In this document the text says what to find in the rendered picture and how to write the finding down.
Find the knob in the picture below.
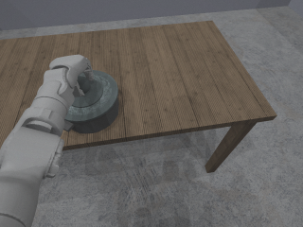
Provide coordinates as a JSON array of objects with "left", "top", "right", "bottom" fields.
[{"left": 77, "top": 76, "right": 91, "bottom": 93}]

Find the pot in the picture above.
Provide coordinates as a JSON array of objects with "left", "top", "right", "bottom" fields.
[{"left": 63, "top": 98, "right": 119, "bottom": 134}]

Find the robot left hand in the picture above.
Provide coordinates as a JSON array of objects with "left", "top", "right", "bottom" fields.
[{"left": 49, "top": 54, "right": 94, "bottom": 97}]

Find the lid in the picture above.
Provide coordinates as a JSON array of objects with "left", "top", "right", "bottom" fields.
[{"left": 64, "top": 70, "right": 118, "bottom": 123}]

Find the table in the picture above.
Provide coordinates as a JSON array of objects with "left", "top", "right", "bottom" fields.
[{"left": 0, "top": 20, "right": 277, "bottom": 173}]

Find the robot left forearm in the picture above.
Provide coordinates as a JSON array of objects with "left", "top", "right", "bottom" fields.
[{"left": 0, "top": 63, "right": 78, "bottom": 169}]

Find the robot left upper arm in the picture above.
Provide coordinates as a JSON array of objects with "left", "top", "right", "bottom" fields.
[{"left": 0, "top": 126, "right": 64, "bottom": 227}]

